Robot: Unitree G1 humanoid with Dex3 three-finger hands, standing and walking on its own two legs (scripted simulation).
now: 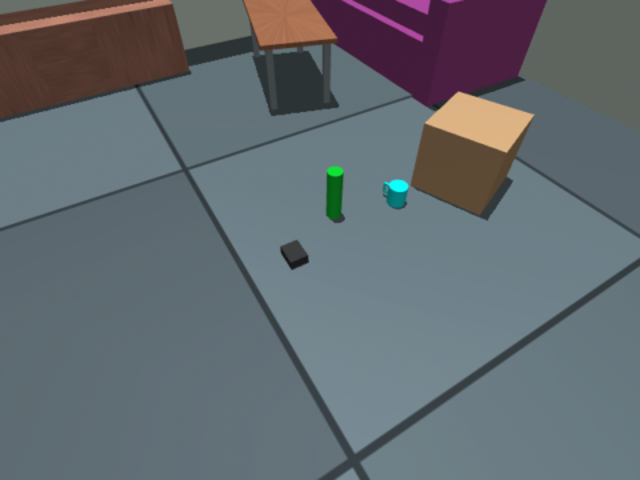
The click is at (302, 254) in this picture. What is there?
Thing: flat box
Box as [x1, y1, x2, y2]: [280, 240, 307, 268]
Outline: 297,240 280,246 281,253 291,268 307,261 307,254
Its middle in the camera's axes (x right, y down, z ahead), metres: -0.10 +0.06 +1.61
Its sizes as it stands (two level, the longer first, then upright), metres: 0.100 0.080 0.044
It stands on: the floor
